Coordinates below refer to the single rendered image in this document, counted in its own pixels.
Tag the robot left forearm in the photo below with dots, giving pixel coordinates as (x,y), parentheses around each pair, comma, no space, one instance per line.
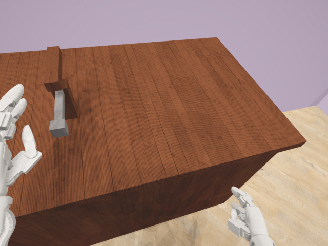
(7,220)

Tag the robot right forearm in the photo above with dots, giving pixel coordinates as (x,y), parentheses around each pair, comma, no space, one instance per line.
(261,240)

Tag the left robot hand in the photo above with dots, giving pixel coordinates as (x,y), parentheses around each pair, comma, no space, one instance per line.
(11,108)

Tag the counter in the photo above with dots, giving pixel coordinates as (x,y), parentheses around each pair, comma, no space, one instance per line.
(156,131)

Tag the right robot hand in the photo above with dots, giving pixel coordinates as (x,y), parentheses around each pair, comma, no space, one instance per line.
(251,221)

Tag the tap lever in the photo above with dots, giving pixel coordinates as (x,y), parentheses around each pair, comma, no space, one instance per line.
(58,127)

